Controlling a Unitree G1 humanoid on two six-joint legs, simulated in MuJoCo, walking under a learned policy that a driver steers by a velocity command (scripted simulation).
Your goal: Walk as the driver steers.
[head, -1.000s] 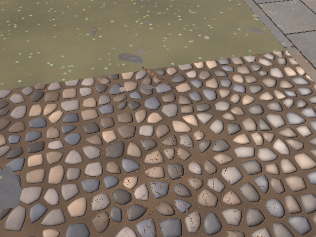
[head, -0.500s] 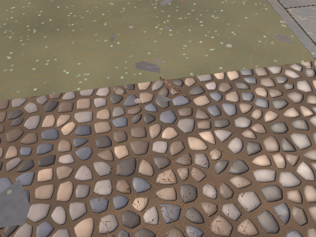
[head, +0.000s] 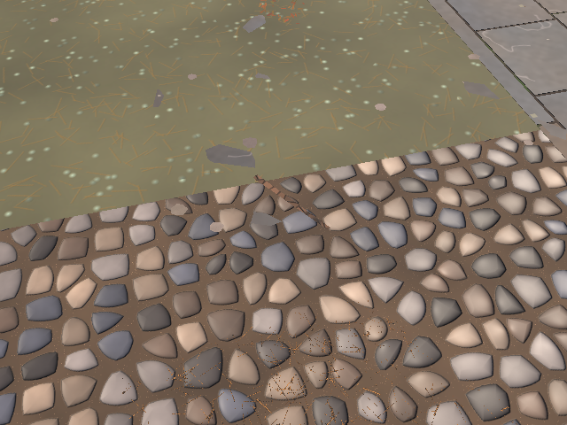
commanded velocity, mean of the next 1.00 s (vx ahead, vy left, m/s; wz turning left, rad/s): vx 0.43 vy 0.00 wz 0.02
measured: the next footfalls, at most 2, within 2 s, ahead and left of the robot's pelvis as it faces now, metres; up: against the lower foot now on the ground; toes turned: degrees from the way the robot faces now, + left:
right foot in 0.08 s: +0.06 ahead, -0.12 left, +0.00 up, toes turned -2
left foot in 0.52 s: +0.33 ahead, +0.16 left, +0.00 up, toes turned +4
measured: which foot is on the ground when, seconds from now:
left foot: down 0.00-0.08, up 0.10-0.50, down 0.52-1.00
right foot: up 0.00-0.06, down 0.08-0.52, up 0.54-1.00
